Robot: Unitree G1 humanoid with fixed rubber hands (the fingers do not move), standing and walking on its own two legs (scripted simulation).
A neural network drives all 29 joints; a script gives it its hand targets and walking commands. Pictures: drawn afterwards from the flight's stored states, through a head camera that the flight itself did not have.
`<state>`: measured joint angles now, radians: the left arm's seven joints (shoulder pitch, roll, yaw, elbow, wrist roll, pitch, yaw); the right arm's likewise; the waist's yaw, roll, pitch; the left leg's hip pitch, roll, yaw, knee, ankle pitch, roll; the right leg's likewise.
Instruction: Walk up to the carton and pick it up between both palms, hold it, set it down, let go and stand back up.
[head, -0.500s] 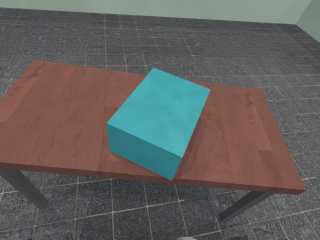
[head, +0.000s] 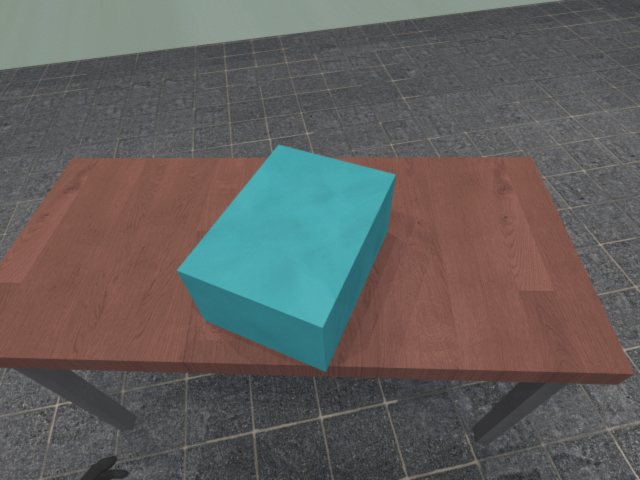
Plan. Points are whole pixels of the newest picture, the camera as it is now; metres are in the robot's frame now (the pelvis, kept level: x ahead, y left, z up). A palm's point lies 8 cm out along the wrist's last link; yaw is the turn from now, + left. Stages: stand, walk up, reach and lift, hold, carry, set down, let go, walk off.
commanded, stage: walk up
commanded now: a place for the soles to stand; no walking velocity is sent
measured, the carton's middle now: (300, 247) +0.49 +0.06 -0.07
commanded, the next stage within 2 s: reach and lift in 1.46 s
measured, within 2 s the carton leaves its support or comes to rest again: neither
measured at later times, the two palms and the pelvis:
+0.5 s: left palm out of the picture +0.05 +0.34 -0.11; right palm out of the picture +0.07 -0.27 -0.11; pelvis -0.02 +0.03 -0.01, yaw +1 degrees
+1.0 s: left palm out of the picture +0.07 +0.35 -0.12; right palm out of the picture +0.08 -0.26 -0.11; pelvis -0.01 +0.04 +0.00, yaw +1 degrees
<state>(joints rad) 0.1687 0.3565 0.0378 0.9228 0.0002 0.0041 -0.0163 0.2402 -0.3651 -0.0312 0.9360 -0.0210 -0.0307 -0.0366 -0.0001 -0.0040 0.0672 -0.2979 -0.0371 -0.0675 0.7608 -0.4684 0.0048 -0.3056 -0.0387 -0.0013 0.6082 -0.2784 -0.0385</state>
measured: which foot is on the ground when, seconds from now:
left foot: up 0.00-0.12, down 0.14-1.00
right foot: down 0.00-1.00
